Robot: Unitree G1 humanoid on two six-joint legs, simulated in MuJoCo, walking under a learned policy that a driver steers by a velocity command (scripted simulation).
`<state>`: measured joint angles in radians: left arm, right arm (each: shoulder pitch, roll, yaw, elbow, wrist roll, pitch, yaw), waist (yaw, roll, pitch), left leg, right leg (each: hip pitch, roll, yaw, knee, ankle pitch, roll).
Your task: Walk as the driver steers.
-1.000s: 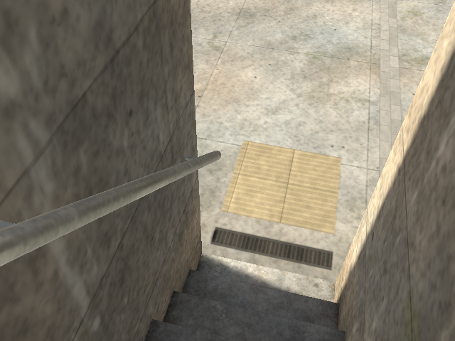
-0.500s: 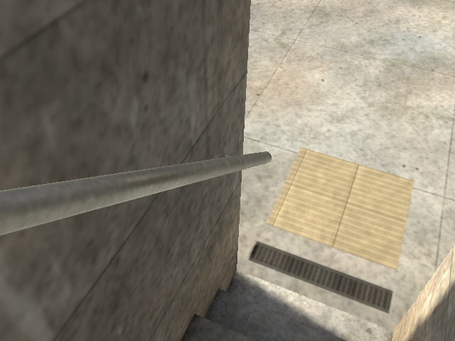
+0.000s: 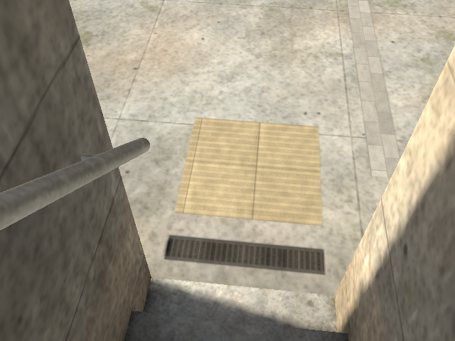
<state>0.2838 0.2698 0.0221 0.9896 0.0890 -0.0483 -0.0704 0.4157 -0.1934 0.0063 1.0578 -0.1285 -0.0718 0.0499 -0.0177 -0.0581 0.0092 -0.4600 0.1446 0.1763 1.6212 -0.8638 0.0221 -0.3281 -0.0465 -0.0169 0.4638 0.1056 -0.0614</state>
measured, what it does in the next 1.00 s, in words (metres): goes down: left foot 0.20 m lower, then right foot 0.20 m lower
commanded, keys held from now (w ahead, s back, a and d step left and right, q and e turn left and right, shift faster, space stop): w+e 0.24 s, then w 0.76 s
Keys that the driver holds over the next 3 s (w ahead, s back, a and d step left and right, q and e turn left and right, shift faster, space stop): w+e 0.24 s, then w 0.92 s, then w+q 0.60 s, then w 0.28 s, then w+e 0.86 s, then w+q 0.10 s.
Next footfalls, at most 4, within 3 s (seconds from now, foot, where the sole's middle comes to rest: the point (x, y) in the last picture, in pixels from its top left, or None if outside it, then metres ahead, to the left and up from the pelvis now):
0.42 left None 0.33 0.08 -1.01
0.90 right None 0.57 -0.16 -1.21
1.38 left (225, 310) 0.81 0.02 -1.41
1.82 right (266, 266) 1.13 -0.20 -1.61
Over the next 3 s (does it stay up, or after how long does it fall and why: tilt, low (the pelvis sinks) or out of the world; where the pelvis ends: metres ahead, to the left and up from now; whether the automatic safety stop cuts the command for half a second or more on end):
stays up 1.64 -0.18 -0.82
